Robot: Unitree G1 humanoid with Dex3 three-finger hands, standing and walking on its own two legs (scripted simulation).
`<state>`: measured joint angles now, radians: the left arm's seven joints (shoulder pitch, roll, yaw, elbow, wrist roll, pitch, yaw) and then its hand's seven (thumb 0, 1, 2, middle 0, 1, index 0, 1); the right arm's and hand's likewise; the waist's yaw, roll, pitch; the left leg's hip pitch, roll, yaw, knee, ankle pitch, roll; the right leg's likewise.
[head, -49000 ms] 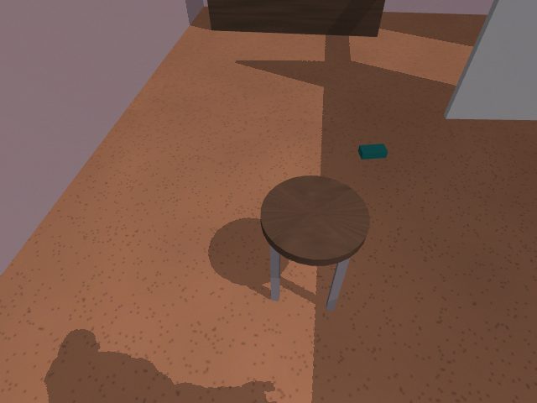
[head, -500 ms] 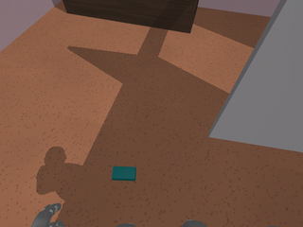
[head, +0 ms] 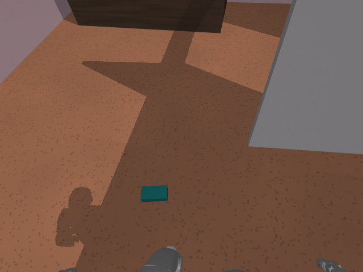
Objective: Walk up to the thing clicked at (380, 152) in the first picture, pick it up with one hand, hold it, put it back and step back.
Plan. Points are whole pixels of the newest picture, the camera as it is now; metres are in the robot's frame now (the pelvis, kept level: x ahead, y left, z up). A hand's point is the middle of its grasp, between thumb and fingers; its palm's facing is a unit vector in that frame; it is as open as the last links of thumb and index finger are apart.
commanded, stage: step back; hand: left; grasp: from above
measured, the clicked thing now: (154, 193) +0.56 +0.24 -0.74
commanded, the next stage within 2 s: none
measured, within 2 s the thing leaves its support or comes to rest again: neither
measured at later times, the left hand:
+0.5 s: hand out of the picture -0.06 +0.29 -0.15, palm faces +0.04 -0.92 -0.38, open 7.4 cm
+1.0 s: hand out of the picture -0.22 +0.27 -0.14, palm faces +0.05 -0.90 -0.44, open 7.4 cm
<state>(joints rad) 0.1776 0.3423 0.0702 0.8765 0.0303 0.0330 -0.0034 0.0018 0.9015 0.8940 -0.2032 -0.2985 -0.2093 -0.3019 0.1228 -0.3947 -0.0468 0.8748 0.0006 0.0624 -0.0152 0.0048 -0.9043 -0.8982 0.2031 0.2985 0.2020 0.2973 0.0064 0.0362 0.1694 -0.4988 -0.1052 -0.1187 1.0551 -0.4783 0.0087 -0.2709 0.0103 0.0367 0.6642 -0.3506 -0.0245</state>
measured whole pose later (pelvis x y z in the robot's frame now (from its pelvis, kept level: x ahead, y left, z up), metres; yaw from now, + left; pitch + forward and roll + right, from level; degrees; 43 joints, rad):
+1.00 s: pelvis -0.33 -0.01 -0.01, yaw +5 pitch -2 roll +1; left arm 0.13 0.39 0.06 0.76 0.03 0.04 0.02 0.00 0.90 0.89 -0.20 -0.30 -0.21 -0.30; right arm 0.21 -0.40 -0.06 0.88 -0.02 0.05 -0.01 0.01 -0.91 -0.90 0.20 0.30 0.20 0.30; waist 0.00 0.00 0.18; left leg -0.25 -0.05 -0.04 0.68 -0.40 0.01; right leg -0.43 -0.07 -0.04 0.70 -0.23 0.00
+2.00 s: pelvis -0.49 -0.05 +0.01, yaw +3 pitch -3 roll +0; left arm 0.22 0.35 0.07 0.98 0.04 -0.04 -0.02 0.00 0.90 0.89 -0.20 -0.30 -0.21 -0.30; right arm 0.25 -0.39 -0.06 0.99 -0.03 0.01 0.01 0.01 -0.90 -0.90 0.20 0.30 0.20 0.30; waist 0.02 0.04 0.05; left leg -0.38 -0.02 -0.09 0.89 -0.44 0.00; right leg -0.22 0.00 -0.06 0.55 -0.29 -0.04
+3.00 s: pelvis -0.47 -0.02 +0.02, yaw +3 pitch -3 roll +0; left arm 0.10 0.35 0.00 1.16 0.01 -0.02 -0.01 0.00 0.90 0.89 -0.20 -0.30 -0.21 -0.30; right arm 0.09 -0.35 -0.01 1.16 -0.01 -0.01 0.01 0.01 -0.91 -0.90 0.20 0.30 0.20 0.30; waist -0.01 0.00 0.06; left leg -0.16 0.02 0.03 0.33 -0.12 -0.01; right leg -0.06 -0.02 -0.01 0.32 -0.20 0.02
